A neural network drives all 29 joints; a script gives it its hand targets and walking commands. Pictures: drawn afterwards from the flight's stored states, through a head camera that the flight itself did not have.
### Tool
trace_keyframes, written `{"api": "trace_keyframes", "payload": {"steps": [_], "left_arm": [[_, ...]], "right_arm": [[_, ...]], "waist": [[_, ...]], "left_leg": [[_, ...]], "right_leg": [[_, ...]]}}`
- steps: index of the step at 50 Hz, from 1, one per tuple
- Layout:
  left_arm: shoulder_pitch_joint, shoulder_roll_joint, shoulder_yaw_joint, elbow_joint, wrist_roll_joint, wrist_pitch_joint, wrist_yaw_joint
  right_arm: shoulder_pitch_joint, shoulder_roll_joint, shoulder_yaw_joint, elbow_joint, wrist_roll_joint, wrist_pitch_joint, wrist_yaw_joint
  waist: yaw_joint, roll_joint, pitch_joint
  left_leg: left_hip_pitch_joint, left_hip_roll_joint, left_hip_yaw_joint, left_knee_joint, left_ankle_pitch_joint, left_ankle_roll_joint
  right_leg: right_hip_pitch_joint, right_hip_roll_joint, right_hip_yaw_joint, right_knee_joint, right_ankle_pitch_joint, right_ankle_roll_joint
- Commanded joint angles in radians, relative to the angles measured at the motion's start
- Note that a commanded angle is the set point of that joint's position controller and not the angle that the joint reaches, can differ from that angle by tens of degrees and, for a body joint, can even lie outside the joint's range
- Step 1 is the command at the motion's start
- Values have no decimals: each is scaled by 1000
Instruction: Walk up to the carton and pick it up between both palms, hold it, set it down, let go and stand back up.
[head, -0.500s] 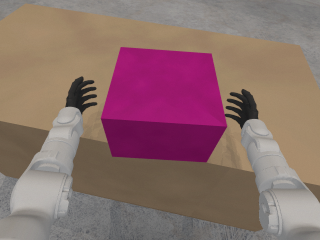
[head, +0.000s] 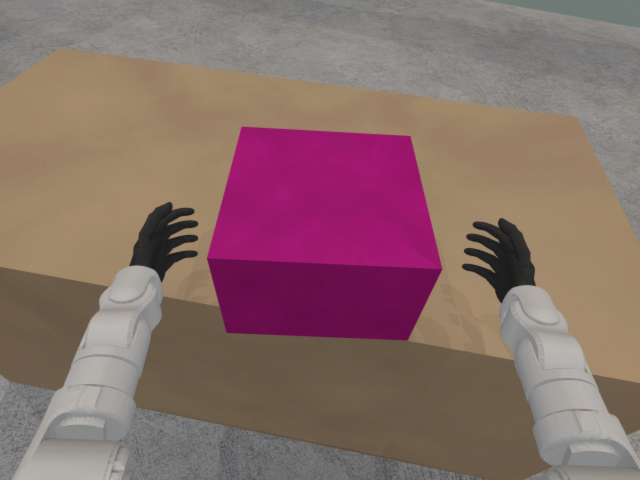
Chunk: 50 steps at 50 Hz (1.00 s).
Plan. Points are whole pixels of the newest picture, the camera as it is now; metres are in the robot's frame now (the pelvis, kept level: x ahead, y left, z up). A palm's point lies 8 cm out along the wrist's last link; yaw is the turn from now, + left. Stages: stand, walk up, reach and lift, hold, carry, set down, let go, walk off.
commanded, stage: set down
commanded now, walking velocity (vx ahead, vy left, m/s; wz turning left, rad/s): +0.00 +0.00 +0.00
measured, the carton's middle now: (322, 230) +0.48 +0.01 +0.02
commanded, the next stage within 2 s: none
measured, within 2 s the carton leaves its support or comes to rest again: neither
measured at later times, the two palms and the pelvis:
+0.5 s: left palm (134, 325) +0.30 +0.25 +0.03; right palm (519, 343) +0.27 -0.23 +0.04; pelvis +0.02 +0.00 +0.00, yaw -1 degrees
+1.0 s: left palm (134, 355) +0.27 +0.24 +0.01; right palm (504, 367) +0.25 -0.22 +0.02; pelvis +0.03 +0.01 +0.01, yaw -1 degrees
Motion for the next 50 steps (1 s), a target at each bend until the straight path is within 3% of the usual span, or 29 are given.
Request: {"api": "trace_keyframes", "payload": {"steps": [1,3,4,5,7,9,10,11,12,13,14,15,16,17,18,19,20,22,24,28,29,30,31,36,40,46,47,48,50], "left_arm": [[-661,261,106,-169,-35,-67,-6],[-238,174,70,-212,-4,-70,-7],[-611,230,71,-244,-45,-88,-7],[-443,225,89,-149,-30,-77,-6],[-197,158,55,-309,-1,-44,-16],[-360,212,72,-332,-29,-45,-12],[-195,183,68,-402,-36,-63,-8],[-301,217,74,-454,-39,-68,-1],[-220,225,76,-355,-29,-54,-5],[-47,173,47,-458,-32,-39,-14],[-224,212,98,-442,-35,-46,-21],[-2,206,140,-436,-1,-51,-22],[-22,200,141,-488,-10,-71,-29],[12,164,122,-450,16,-70,-36],[13,159,124,-495,-13,-82,-35],[235,167,131,-526,22,-76,-38],[26,212,153,-529,2,-94,-33],[95,162,100,-565,-13,-118,-18],[-11,187,94,-553,-58,-156,6],[-24,175,57,-557,-76,-191,33],[138,153,50,-546,-51,-193,38],[178,152,48,-553,-50,-196,28],[132,205,74,-510,-55,-195,24],[281,90,73,-449,-16,-177,-12],[169,128,54,-500,-13,-169,14],[242,90,41,-475,-4,-156,17],[424,32,18,-426,26,-135,11],[334,52,13,-514,-11,-142,11],[201,137,9,-595,-46,-175,23]], "right_arm": [[-618,-146,-69,-282,1,-30,2],[-224,-153,-9,-271,38,-67,6],[-560,-174,-89,-299,13,-50,1],[-384,-164,-50,-199,19,-44,7],[-200,-171,11,-264,37,-79,-2],[-301,-212,-45,-366,33,-97,-15],[-140,-197,-66,-384,18,-103,-17],[-240,-199,-66,-413,17,-103,-24],[-183,-209,-71,-369,7,-89,-18],[-36,-171,-10,-441,50,-108,-23],[-208,-206,-74,-505,15,-100,-31],[-8,-211,-56,-444,18,-108,-35],[-28,-191,-58,-530,15,-117,-36],[39,-173,-60,-468,22,-114,-37],[44,-155,-32,-501,30,-125,-31],[209,-163,-9,-508,42,-144,-24],[29,-178,-45,-556,31,-128,-20],[192,-141,-27,-506,37,-120,-2],[18,-139,-54,-592,57,-120,16],[39,-145,-83,-666,50,-128,34],[166,-132,-86,-599,31,-120,37],[208,-113,-47,-613,40,-126,35],[159,-127,-65,-622,19,-118,32],[319,-86,-12,-544,39,-135,2],[233,-138,-52,-527,19,-117,19],[256,-106,-53,-545,3,-107,30],[399,-99,-5,-482,0,-105,30],[352,-90,16,-615,-3,-123,28],[256,-120,-17,-670,1,-141,16]], "waist": [[58,62,-344],[30,66,-337],[24,107,-417],[25,109,-352],[24,85,-339],[11,121,-428],[-9,112,-444],[4,95,-452],[-27,49,-369],[-11,35,-369],[16,80,-408],[-6,62,-315],[4,31,-334],[-18,68,-274],[17,85,-282],[23,69,-238],[7,81,-277],[11,80,-186],[33,119,-220],[57,133,-282],[20,90,-231],[71,112,-229],[31,92,-206],[42,77,-158],[35,94,-45],[50,63,-73],[50,74,-29],[58,44,-127],[24,72,-199]], "left_leg": [[-12,-3,-23,-95,-63,44],[157,0,-51,-101,88,23],[110,-3,-32,-83,34,20],[124,7,-44,-79,-6,24],[252,7,-71,-96,164,8],[198,-2,-47,-64,174,-5],[264,4,-45,-65,178,-15],[247,10,-51,-48,176,-10],[236,13,-57,-53,120,-1],[298,12,-67,-55,215,9],[186,-11,-25,-56,172,3],[250,-2,-49,-62,199,16],[255,-5,-39,-58,227,15],[251,-7,-41,-60,235,-4],[251,3,-51,-51,281,1],[276,-5,-31,-60,274,-5],[235,-10,-20,-63,227,4],[269,26,-71,-97,173,8],[219,17,-53,-71,96,11],[261,14,-58,-65,109,0],[293,27,-104,-84,103,1],[277,13,-48,-67,139,-3],[261,4,-40,-69,123,12],[279,6,-60,-75,260,4],[289,32,-87,-128,74,-13],[287,17,-59,-123,145,-10],[337,24,-58,-132,196,-27],[310,19,-53,-105,266,-17],[309,8,-38,-99,264,-20]], "right_leg": [[248,-68,135,-69,2,66],[340,-66,136,-82,179,71],[242,-53,124,-64,93,62],[219,-76,138,-63,83,65],[320,-46,120,-78,221,62],[281,-49,109,-65,237,61],[284,-43,90,-77,224,71],[269,-42,98,-69,221,60],[247,-48,110,-70,181,61],[358,-39,114,-78,315,67],[342,-43,133,-82,306,72],[339,-48,133,-79,338,70],[339,-41,135,-78,344,77],[355,-38,115,-83,352,73],[357,-41,132,-77,364,65],[407,-31,123,-85,395,68],[341,-36,138,-91,334,72],[307,-37,117,-104,213,67],[239,-51,149,-107,107,43],[214,-54,154,-86,140,38],[238,-53,131,-84,142,45],[286,-58,148,-109,185,43],[262,-55,160,-117,198,47],[347,-65,172,-128,368,61],[247,-46,153,-143,89,35],[272,-49,154,-150,143,40],[309,-41,132,-158,206,33],[332,-46,143,-147,276,40],[309,-39,144,-137,279,43]]}}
